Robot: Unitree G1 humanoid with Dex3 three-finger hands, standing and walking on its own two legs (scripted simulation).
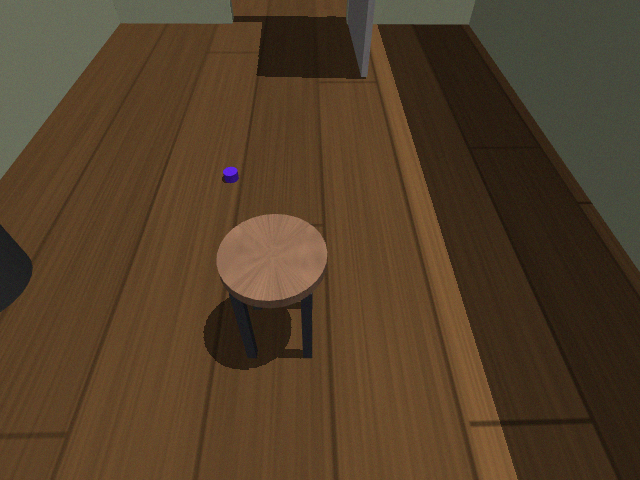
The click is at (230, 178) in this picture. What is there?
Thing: low tin
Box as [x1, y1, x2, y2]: [223, 167, 238, 182]
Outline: 225,168 223,170 225,180 227,182 236,181 238,178 236,168
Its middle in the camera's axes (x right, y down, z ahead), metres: -0.43 -0.30 +1.88
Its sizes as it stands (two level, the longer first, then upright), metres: 0.068 0.068 0.045
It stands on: the floor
